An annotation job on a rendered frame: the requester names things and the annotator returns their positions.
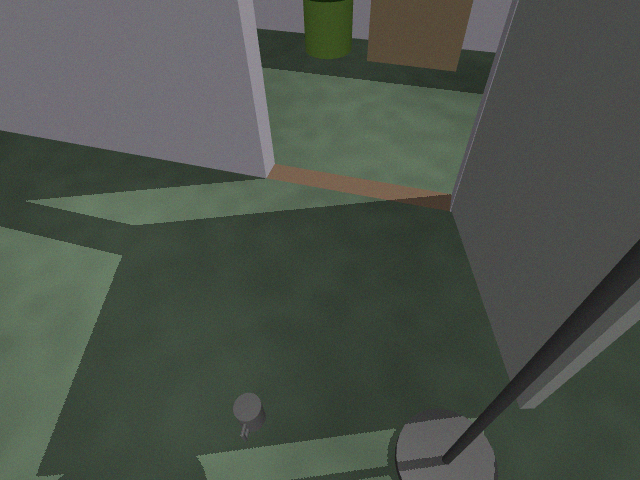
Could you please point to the potted plant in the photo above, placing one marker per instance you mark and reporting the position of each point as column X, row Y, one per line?
column 328, row 28

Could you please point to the mug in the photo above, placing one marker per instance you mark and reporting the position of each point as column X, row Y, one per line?
column 250, row 413

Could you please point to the floor lamp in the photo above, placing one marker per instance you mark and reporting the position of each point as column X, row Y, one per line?
column 439, row 444

